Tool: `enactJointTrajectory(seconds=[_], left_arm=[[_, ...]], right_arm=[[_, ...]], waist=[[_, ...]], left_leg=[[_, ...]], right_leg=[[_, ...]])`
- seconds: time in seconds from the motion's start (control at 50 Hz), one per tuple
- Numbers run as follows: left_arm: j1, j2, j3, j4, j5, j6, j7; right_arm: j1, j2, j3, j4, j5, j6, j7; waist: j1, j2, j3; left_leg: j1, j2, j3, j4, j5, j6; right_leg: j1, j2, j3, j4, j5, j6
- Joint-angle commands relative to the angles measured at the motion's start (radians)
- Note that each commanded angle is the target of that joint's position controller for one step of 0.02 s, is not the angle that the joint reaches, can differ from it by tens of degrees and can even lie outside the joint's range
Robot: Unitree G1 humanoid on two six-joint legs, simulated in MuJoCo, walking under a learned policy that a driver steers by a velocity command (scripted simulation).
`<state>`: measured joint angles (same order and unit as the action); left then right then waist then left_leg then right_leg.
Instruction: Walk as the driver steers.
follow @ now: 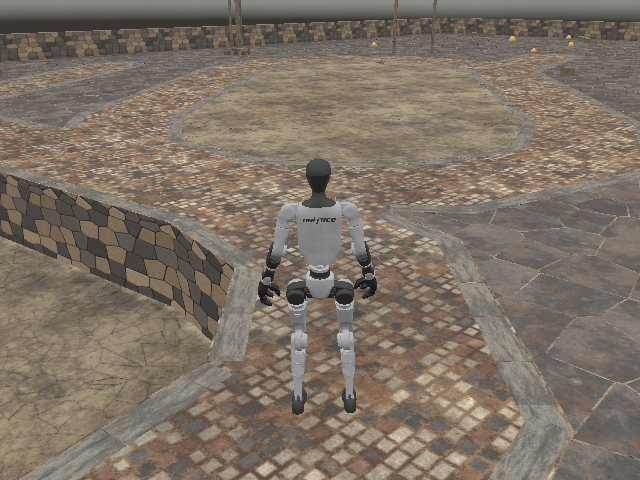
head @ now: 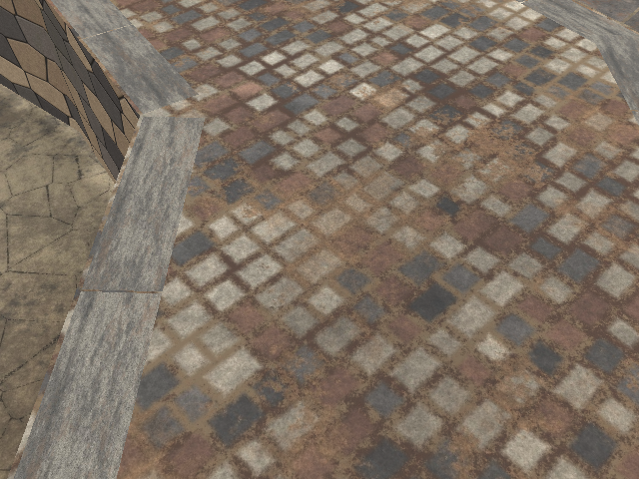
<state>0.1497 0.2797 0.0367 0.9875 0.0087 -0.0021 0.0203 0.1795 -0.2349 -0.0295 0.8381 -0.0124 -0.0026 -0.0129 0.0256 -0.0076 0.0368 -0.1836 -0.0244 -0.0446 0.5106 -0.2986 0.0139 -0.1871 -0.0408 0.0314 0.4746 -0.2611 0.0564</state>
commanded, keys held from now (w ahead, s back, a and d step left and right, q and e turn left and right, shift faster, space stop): no key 0.26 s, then w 0.74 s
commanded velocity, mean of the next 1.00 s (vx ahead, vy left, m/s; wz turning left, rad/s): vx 0.26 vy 0.00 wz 0.01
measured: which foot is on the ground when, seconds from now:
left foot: down 0.00-0.48, up 0.50-0.94, down 0.96-1.00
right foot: down 0.00-0.98, up 1.00-1.00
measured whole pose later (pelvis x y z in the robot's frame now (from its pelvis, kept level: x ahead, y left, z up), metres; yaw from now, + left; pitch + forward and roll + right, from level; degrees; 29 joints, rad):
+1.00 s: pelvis +0.27 +0.00 -0.02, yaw -1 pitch +1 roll +0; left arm 0.46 0.25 0.03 1.06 0.00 -0.06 0.01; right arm -0.04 -0.25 -0.04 0.79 0.02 -0.10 0.04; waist 0.06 -0.01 0.06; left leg -0.50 -0.02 0.07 0.59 -0.10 0.07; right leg 0.01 -0.02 0.03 0.75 -0.49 -0.01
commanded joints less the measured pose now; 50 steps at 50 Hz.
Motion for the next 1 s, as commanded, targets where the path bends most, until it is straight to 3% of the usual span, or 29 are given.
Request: enactJointTrajectory(seconds=[0.02,0.26,0.3,0.32,0.36,0.38,0.42,0.46,0.48,0.5,0.52,0.54,0.56,0.6,0.64,0.68,0.74,0.8,0.84,0.88,0.9,0.92,0.94,0.96,0.98,1.0], left_arm=[[-0.006,0.106,0.02,-0.019,-0.002,-0.008,0.006],[0.025,0.109,0.017,0.047,-0.006,-0.005,0.018],[0.043,0.094,0.015,0.06,-0.013,-0.002,0.02],[0.031,0.088,0.014,0.053,-0.017,-0.004,0.019],[-0.015,0.07,0.009,0.018,-0.024,-0.026,0.012],[-0.027,0.064,0.007,0.005,-0.03,-0.041,0.006],[0.006,0.063,0.009,0.008,-0.041,-0.07,-0.012],[0.136,0.057,0.015,0.062,-0.043,-0.09,-0.025],[0.222,0.074,0.026,0.106,-0.031,-0.091,-0.026],[0.338,0.133,0.041,0.13,-0.02,-0.09,-0.023],[0.412,0.251,0.063,0.135,-0.013,-0.098,-0.038],[0.333,0.18,0.04,0.111,-0.004,-0.111,-0.041],[0.272,0.123,0.026,0.083,-0.013,-0.119,-0.039],[0.219,0.104,0.016,0.054,-0.02,-0.12,-0.044],[0.258,0.06,0.001,0.058,-0.01,-0.108,-0.039],[0.296,0.073,0.001,0.061,-0.007,-0.096,-0.026],[0.3,0.103,0.004,0.045,-0.005,-0.085,-0.009],[0.345,0.117,0.01,0.051,-0.012,-0.084,-0.003],[0.358,0.117,0.014,0.057,-0.022,-0.082,-0.002],[0.342,0.129,0.024,0.051,-0.025,-0.076,-0.001],[0.326,0.143,0.03,0.043,-0.022,-0.072,-0.001],[0.312,0.155,0.036,0.036,-0.018,-0.065,0.0],[0.298,0.147,0.034,0.028,-0.011,-0.054,0.001],[0.295,0.127,0.023,0.007,0.0,-0.052,0.001],[0.426,-0.024,-0.016,-0.011,-0.004,-0.071,-0.013],[0.381,0.023,-0.007,0.001,-0.025,-0.103,-0.021]], right_arm=[[-0.004,-0.138,-0.03,-0.033,0.002,-0.014,-0.004],[0.014,-0.128,-0.02,0.044,0.006,-0.013,-0.006],[0.038,-0.146,-0.027,0.063,0.015,-0.006,-0.011],[0.05,-0.17,-0.035,0.066,0.02,-0.003,-0.012],[0.1,-0.213,-0.048,0.076,0.026,-0.011,-0.012],[0.112,-0.223,-0.053,0.081,0.03,-0.021,-0.012],[0.073,-0.202,-0.05,0.068,0.032,-0.041,-0.011],[-0.03,-0.188,-0.046,0.036,0.048,-0.04,-0.008],[-0.059,-0.159,-0.038,0.019,0.042,-0.042,-0.006],[-0.07,-0.089,-0.018,0.002,0.026,-0.05,-0.001],[-0.081,-0.086,-0.021,-0.047,0.04,-0.067,-0.008],[-0.066,-0.14,-0.034,-0.032,0.062,-0.08,-0.008],[-0.041,-0.143,-0.035,-0.018,0.069,-0.09,0.001],[-0.043,-0.147,-0.044,0.0,0.048,-0.099,0.008],[-0.067,-0.129,-0.047,-0.005,0.033,-0.099,0.022],[-0.107,-0.092,-0.039,-0.021,0.03,-0.093,0.03],[-0.229,-0.053,-0.019,-0.07,0.034,-0.091,0.036],[-0.314,-0.057,-0.012,-0.101,0.042,-0.092,0.047],[-0.344,-0.07,-0.012,-0.12,0.046,-0.095,0.057],[-0.331,-0.098,-0.02,-0.126,0.045,-0.101,0.065],[-0.291,-0.122,-0.031,-0.119,0.043,-0.102,0.065],[-0.206,-0.151,-0.046,-0.099,0.042,-0.101,0.061],[-0.038,-0.188,-0.07,-0.047,0.045,-0.096,0.052],[0.148,-0.231,-0.087,0.0,0.038,-0.089,0.04],[0.256,-0.314,-0.105,0.033,0.016,-0.085,0.039],[0.229,-0.231,-0.077,0.035,0.021,-0.085,0.044]], waist=[[-0.006,0.039,-0.025],[-0.007,0.02,-0.03],[-0.015,0.051,-0.033],[-0.028,0.086,-0.001],[-0.054,0.185,0.073],[-0.057,0.209,0.11],[-0.024,0.202,0.126],[0.061,0.15,0.092],[0.088,0.089,0.064],[0.112,-0.115,-0.001],[0.114,-0.334,-0.012],[0.072,-0.187,0.044],[0.043,-0.126,0.088],[0.022,-0.084,0.095],[0.027,-0.099,0.061],[0.037,-0.088,0.048],[0.058,-0.072,0.076],[0.075,-0.089,0.109],[0.063,-0.091,0.125],[0.026,-0.094,0.1],[-0.007,-0.109,0.057],[-0.058,-0.129,-0.012],[-0.142,-0.125,-0.114],[-0.214,-0.084,-0.236],[-0.143,0.195,-0.415],[-0.159,0.21,-0.424]], left_leg=[[-0.021,0.084,-0.087,-0.118,0.201,0.034],[-0.017,0.056,-0.05,-0.109,0.218,0.028],[-0.018,0.047,-0.06,-0.138,-0.086,0.05],[-0.039,0.075,-0.111,-0.177,-0.301,0.079],[-0.051,0.216,-0.325,-0.303,-0.556,0.163],[-0.085,0.276,-0.419,-0.34,-0.569,0.201],[-0.074,0.306,-0.428,-0.331,-0.464,0.211],[-0.183,0.222,-0.271,-0.257,-0.324,0.147],[-0.257,0.145,-0.169,-0.136,-0.207,0.106],[-0.361,0.038,-0.008,0.186,-0.128,0.037],[-0.548,-0.054,0.034,0.419,-0.275,0.009],[-0.619,0.013,-0.052,0.581,-0.276,0.024],[-0.665,0.056,-0.068,0.629,-0.165,0.044],[-0.677,0.115,-0.031,0.588,0.0,0.052],[-0.611,0.132,0.009,0.517,0.093,0.033],[-0.603,0.126,0.046,0.445,0.145,0.004],[-0.525,0.098,0.084,0.23,0.255,-0.02],[-0.447,0.069,0.108,0.096,0.332,-0.014],[-0.444,0.068,0.09,0.043,0.334,0.011],[-0.405,0.057,0.083,0.008,0.301,0.043],[-0.336,0.035,0.094,0.01,0.275,0.061],[-0.219,0.003,0.114,0.022,0.247,0.083],[-0.011,-0.023,0.132,0.013,0.249,0.112],[0.305,0.095,0.0,0.053,0.218,0.161],[0.655,0.37,-0.517,-0.045,-0.075,0.332],[0.616,0.406,-0.746,-0.227,-0.182,0.332]], right_leg=[[0.013,-0.006,-0.003,-0.04,0.151,-0.012],[0.021,-0.006,-0.006,-0.041,0.169,-0.015],[-0.012,0.042,-0.06,0.011,-0.058,-0.025],[-0.074,0.065,-0.086,0.068,-0.172,-0.034],[-0.217,0.068,-0.097,0.214,-0.217,-0.057],[-0.238,0.039,-0.062,0.273,-0.205,-0.079],[-0.257,0.0,-0.03,0.273,-0.237,-0.125],[0.006,0.019,-0.07,0.019,-0.096,-0.155],[0.154,0.027,-0.04,-0.031,-0.011,-0.143],[0.288,-0.146,0.222,-0.158,-0.107,-0.18],[0.352,-0.34,0.643,-0.314,-0.239,-0.321],[0.308,-0.366,0.672,-0.321,-0.309,-0.344],[0.296,-0.325,0.564,-0.315,-0.298,-0.311],[0.293,-0.255,0.38,-0.326,-0.117,-0.246],[0.28,-0.194,0.232,-0.33,0.131,-0.219],[0.28,-0.173,0.152,-0.329,0.31,-0.227],[0.189,-0.143,0.075,-0.363,0.341,-0.223],[0.159,-0.157,0.05,-0.396,0.31,-0.23],[0.21,-0.188,0.043,-0.384,0.347,-0.227],[0.279,-0.216,0.03,-0.326,0.492,-0.21],[0.306,-0.222,0.021,-0.266,0.664,-0.199],[0.318,-0.218,0.007,-0.16,0.858,-0.187],[0.276,-0.18,-0.024,0.03,0.956,-0.163],[0.061,-0.146,-0.03,0.295,0.751,-0.139],[-0.327,0.053,-0.038,0.713,0.106,-0.074],[-0.438,0.083,0.11,0.864,-0.287,-0.092]])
